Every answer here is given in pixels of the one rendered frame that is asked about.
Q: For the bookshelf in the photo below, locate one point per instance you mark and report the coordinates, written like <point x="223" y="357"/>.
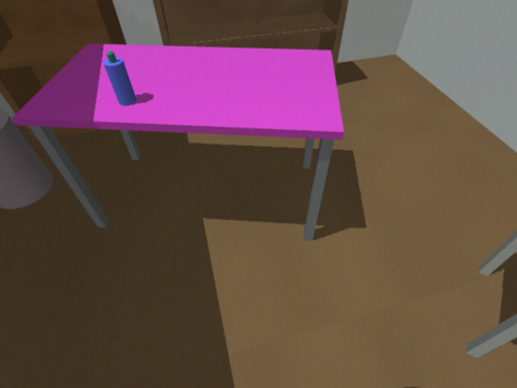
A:
<point x="259" y="24"/>
<point x="39" y="37"/>

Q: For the table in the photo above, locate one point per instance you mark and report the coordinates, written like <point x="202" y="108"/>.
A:
<point x="268" y="92"/>

